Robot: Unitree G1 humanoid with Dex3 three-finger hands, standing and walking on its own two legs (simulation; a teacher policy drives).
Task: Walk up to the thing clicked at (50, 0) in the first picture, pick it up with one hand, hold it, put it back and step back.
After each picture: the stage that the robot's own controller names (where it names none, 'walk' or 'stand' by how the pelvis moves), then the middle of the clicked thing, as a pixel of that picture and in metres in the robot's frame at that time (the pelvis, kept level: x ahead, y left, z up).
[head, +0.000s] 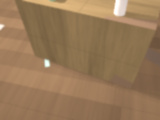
stand; out of the picture +1.19 +0.24 -0.06
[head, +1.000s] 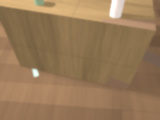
walk; out of the picture +1.05 +0.28 -0.03
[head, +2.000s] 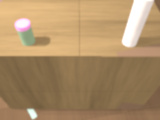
walk; (25, 33) +0.67 +0.26 -0.04
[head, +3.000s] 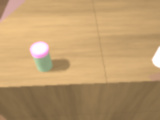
stand; (42, 57) +0.49 +0.20 -0.03
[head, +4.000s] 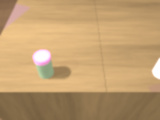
stand; (44, 65) +0.48 +0.19 -0.05
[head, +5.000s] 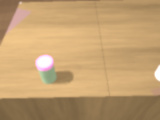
stand; (46, 70) +0.46 +0.18 -0.06
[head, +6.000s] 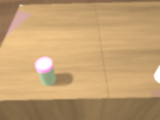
stand; (46, 72) +0.46 +0.18 -0.06
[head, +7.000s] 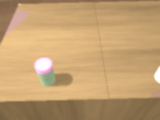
stand; (45, 72) +0.45 +0.18 -0.06
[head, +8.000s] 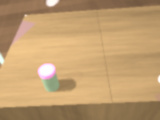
rise first; (49, 78) +0.44 +0.19 -0.05
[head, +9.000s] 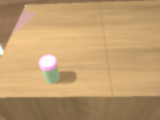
go down; (50, 70) +0.46 +0.18 -0.05
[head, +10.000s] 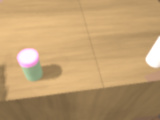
go down; (31, 65) +0.45 +0.18 -0.01
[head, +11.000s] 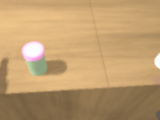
close in; (35, 59) +0.45 +0.17 +0.00
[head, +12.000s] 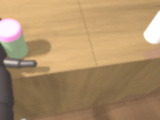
close; (13, 40) +0.48 +0.18 +0.04
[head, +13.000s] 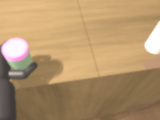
lift; (19, 59) +0.42 +0.18 +0.05
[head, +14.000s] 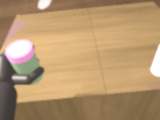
lift; (26, 63) +0.33 +0.17 +0.18
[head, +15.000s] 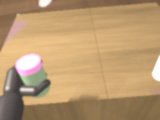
hold; (34, 76) +0.33 +0.16 +0.12
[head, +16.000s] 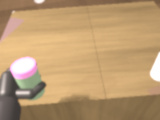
hold; (29, 79) +0.32 +0.18 +0.11
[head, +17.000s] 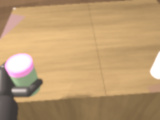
crouch; (24, 76) +0.32 +0.19 +0.12
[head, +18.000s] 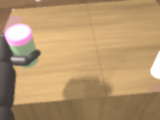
crouch; (23, 47) +0.40 +0.19 +0.17
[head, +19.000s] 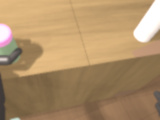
lower; (4, 45) +0.47 +0.19 +0.02
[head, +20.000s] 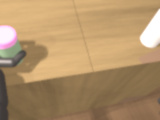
lower; (8, 47) +0.46 +0.19 +0.03
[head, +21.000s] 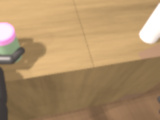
lower; (7, 44) +0.47 +0.19 +0.04
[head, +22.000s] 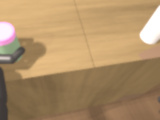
lower; (7, 44) +0.47 +0.19 +0.04
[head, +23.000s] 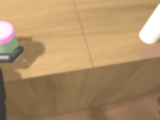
loosen; (5, 43) +0.47 +0.20 +0.04
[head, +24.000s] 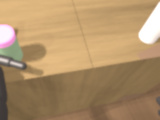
withdraw; (7, 46) +0.47 +0.19 +0.04
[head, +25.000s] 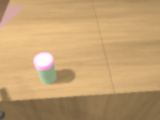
sink last; (46, 69) +0.44 +0.17 -0.01
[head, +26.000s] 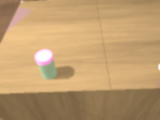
stand; (46, 65) +0.47 +0.19 -0.01
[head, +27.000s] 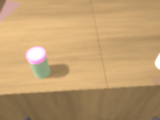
stand; (39, 63) +0.45 +0.19 +0.00
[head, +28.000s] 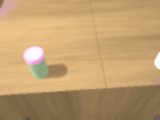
stand; (37, 63) +0.45 +0.20 +0.00
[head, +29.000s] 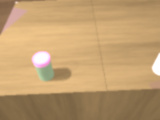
stand; (44, 67) +0.47 +0.19 -0.03
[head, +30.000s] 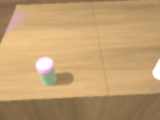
stand; (46, 72) +0.46 +0.18 -0.06
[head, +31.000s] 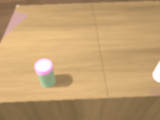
stand; (45, 74) +0.45 +0.18 -0.06
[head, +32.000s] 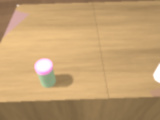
stand; (46, 73) +0.45 +0.18 -0.06
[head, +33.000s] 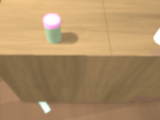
walk; (53, 29) +0.59 +0.14 -0.05
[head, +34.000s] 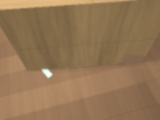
walk; out of the picture +0.91 +0.25 -0.03
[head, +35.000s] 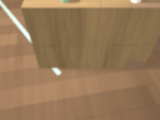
stand; out of the picture +1.11 +0.16 -0.04
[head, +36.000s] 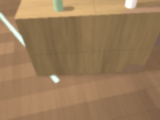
stand; (57, 1) +1.06 +0.18 -0.06
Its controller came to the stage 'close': yes
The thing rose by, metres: 0.23
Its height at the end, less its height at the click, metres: +0.00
